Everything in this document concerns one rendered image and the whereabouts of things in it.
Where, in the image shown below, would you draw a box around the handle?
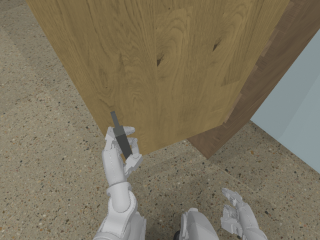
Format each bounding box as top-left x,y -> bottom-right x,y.
110,111 -> 133,160

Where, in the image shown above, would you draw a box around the right robot thigh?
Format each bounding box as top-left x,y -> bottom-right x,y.
180,211 -> 219,240

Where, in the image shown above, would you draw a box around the left robot hand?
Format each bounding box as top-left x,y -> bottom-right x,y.
101,126 -> 143,187

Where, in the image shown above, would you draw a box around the cupboard door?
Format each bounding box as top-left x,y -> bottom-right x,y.
25,0 -> 290,163

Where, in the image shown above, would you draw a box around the right robot hand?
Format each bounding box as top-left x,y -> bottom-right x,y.
220,188 -> 259,238

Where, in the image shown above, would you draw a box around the robot right forearm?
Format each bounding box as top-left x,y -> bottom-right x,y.
242,227 -> 268,240

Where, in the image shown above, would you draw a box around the robot left forearm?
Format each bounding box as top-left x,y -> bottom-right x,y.
93,181 -> 138,240

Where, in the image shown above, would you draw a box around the robot right shin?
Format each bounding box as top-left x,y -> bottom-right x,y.
179,208 -> 198,240

